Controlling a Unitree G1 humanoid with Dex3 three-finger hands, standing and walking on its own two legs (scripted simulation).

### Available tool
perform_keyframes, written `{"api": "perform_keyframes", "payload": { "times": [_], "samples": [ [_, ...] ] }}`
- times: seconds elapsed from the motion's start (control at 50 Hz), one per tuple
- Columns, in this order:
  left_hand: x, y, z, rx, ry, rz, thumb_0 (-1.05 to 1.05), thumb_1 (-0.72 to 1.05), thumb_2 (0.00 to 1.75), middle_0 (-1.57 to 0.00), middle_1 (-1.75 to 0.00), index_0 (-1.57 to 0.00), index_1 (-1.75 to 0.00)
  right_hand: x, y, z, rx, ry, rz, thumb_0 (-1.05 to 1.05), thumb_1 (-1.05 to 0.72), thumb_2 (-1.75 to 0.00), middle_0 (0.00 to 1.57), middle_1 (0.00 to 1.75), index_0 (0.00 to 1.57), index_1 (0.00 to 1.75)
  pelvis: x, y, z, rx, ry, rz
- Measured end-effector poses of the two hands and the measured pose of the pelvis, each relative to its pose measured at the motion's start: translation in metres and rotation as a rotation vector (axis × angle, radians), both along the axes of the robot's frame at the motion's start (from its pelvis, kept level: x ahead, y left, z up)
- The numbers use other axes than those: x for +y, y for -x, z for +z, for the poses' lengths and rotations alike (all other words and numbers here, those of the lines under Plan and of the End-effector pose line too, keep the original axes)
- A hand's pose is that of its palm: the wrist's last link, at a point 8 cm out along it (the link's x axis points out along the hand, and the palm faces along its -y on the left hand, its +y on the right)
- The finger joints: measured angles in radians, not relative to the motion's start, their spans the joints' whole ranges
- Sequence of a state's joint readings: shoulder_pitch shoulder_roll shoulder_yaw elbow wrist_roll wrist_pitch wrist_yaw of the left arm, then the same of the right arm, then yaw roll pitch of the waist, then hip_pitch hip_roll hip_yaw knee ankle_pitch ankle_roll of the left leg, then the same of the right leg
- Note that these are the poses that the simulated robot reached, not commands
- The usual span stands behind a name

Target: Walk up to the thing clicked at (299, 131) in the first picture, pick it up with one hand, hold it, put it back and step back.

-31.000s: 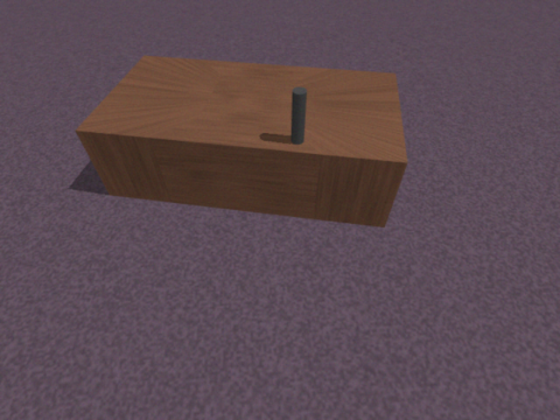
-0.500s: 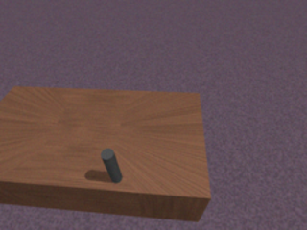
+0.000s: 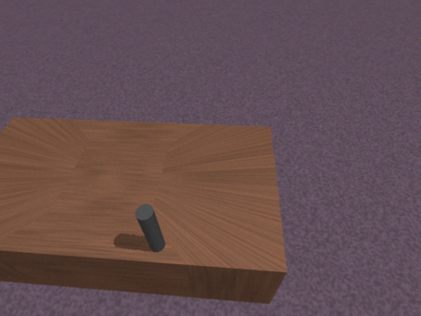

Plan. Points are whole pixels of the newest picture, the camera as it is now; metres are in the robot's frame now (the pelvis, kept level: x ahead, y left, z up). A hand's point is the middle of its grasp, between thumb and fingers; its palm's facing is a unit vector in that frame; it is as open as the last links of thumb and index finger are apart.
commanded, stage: stand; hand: left
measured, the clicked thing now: (151, 230) +0.44 +0.20 -0.28
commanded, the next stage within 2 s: step back in 1.94 s
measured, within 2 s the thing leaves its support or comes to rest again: neither
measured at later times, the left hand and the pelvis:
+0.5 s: hand out of the picture +0.07 +0.25 -0.15, palm faces +0.00 -0.93 -0.36, open 7.4 cm; pelvis +0.00 +0.00 +0.00, yaw +0 degrees
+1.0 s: hand out of the picture +0.08 +0.26 -0.15, palm faces -0.01 -0.94 -0.35, open 7.4 cm; pelvis +0.00 +0.00 +0.00, yaw -1 degrees
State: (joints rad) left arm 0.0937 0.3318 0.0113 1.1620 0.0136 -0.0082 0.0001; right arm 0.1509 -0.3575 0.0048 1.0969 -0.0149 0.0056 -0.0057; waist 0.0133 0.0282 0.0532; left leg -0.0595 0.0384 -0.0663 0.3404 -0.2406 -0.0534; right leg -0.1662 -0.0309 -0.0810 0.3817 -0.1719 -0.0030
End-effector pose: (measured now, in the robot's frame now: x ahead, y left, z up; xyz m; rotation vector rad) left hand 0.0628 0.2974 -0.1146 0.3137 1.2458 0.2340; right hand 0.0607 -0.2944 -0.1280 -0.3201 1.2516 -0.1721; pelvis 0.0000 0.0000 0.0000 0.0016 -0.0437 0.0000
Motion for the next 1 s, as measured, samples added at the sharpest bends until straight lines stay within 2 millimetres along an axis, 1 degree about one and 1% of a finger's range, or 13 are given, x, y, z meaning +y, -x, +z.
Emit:
{"api": "perform_keyframes", "payload": {
  "times": [0.1, 0.22, 0.46, 0.8, 1.0],
  "samples": [
    [0.001, 0.0, 0.0, -0.001, -0.001, 0.001, 0.01, 0.87, 0.89, -0.2, -0.3, -0.2, -0.3, 0.0, -0.001, 0.0, -0.002, -0.001, 0.0, 0.01, -0.91, -0.9, 0.21, 0.3, 0.2, 0.3, 0.0, 0.0, 0.0, -0.001, 0.0, -0.001],
    [0.001, -0.001, 0.001, -0.003, -0.001, 0.001, 0.01, 0.9, 0.9, -0.2, -0.3, -0.2, -0.3, 0.0, -0.002, 0.0, -0.006, -0.002, -0.001, 0.01, -0.91, -0.9, 0.21, 0.3, 0.2, 0.3, 0.0, 0.0, 0.0, -0.001, 0.0, -0.003],
    [0.001, -0.002, 0.0, 0.008, 0.002, -0.004, 0.01, 0.91, 0.9, -0.2, -0.3, -0.2, -0.3, -0.001, -0.001, 0.001, 0.004, -0.001, -0.008, 0.01, -0.91, -0.9, 0.21, 0.3, 0.2, 0.3, 0.0, -0.003, 0.0, 0.006, 0.001, -0.008],
    [0.0, -0.012, 0.0, -0.013, 0.008, -0.017, 0.01, 0.91, 0.9, -0.2, -0.3, -0.2, -0.3, 0.001, -0.007, 0.003, -0.016, 0.002, -0.01, 0.01, -0.91, -0.9, 0.21, 0.3, 0.2, 0.3, 0.002, -0.005, 0.001, 0.003, 0.0, -0.013],
    [0.002, -0.012, 0.0, -0.007, 0.005, -0.021, 0.01, 0.91, 0.9, -0.2, -0.3, -0.2, -0.3, 0.001, -0.003, 0.002, -0.004, -0.001, -0.016, 0.01, -0.91, -0.9, 0.21, 0.3, 0.2, 0.3, 0.002, -0.004, 0.001, 0.006, 0.0, -0.014]
  ]
}}
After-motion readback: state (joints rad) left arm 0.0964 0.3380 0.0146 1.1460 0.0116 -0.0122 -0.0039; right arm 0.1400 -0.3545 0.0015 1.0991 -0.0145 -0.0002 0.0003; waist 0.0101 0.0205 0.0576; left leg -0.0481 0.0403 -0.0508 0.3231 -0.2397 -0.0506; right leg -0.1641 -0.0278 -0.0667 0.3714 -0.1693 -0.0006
